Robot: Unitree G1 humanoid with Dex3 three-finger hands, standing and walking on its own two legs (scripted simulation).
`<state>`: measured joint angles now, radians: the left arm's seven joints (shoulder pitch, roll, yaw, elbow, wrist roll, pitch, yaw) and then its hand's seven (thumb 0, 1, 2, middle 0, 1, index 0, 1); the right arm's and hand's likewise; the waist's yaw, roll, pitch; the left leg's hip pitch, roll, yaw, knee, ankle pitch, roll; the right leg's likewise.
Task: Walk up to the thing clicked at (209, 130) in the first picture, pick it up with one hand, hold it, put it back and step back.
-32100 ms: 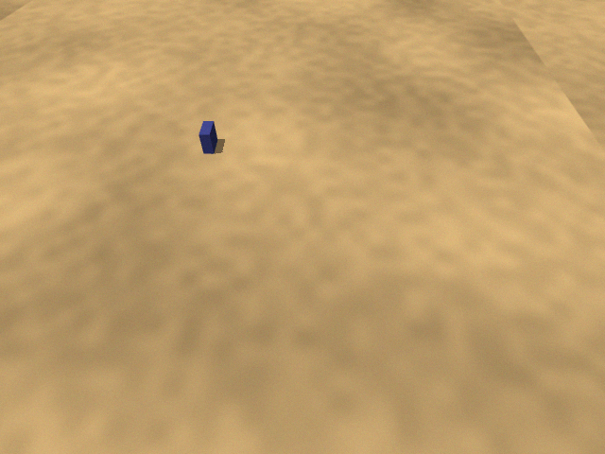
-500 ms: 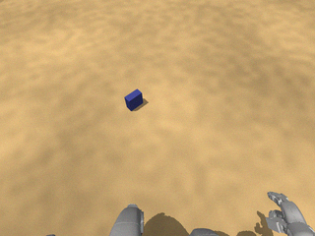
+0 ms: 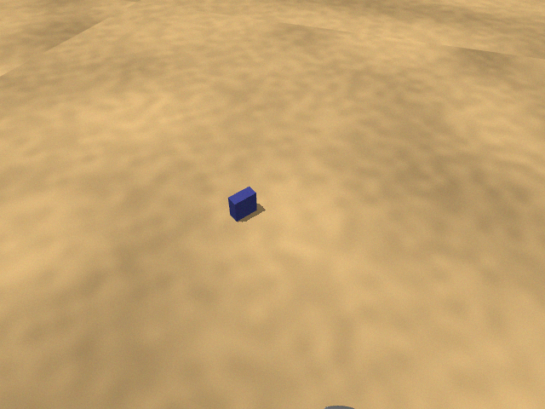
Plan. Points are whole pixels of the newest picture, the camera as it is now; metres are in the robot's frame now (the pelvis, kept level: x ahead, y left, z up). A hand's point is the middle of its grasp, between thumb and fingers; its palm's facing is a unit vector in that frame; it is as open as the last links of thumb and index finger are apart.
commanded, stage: step back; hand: left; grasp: from the side
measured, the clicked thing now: (242, 204) +1.10 +0.14 -0.71
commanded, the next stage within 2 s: stand in 0.64 s
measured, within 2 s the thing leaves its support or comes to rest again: neither
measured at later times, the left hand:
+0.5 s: hand out of the picture +0.11 +0.27 -0.16, palm faces +0.06 -0.91 -0.40, open 7.3 cm
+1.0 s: hand out of the picture +0.14 +0.25 -0.14, palm faces -0.03 -0.94 -0.33, open 7.3 cm
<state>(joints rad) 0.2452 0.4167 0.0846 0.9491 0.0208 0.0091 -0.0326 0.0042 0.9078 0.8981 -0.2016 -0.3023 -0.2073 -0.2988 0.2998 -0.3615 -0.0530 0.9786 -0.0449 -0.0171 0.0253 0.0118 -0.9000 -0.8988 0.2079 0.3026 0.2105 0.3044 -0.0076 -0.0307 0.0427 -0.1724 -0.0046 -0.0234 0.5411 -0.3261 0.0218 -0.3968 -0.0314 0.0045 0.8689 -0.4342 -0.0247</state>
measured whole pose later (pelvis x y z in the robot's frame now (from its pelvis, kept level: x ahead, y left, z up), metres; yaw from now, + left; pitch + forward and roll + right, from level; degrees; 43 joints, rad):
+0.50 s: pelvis +0.05 -0.01 -0.01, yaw +2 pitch -3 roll +1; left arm 0.18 0.37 0.05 0.95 0.00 -0.03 0.01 0.00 0.90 0.90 -0.20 -0.30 -0.21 -0.30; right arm 0.15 -0.37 -0.05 0.98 -0.02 0.01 0.00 0.01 -0.90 -0.90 0.20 0.30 0.21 0.30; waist 0.03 0.00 0.14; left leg -0.34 0.01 0.01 0.64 -0.23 0.00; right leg -0.27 -0.07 -0.06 0.72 -0.39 0.01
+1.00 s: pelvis +0.05 +0.00 +0.01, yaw -1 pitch -4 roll +0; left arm 0.11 0.35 0.00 1.11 0.00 -0.03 -0.01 0.00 0.91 0.90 -0.20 -0.30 -0.21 -0.30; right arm 0.08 -0.34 -0.01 1.12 -0.01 -0.02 0.02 0.01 -0.90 -0.90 0.20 0.30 0.21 0.30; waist 0.00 0.00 0.07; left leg -0.20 0.03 0.05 0.40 -0.13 0.00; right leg -0.08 -0.02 -0.01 0.41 -0.26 0.01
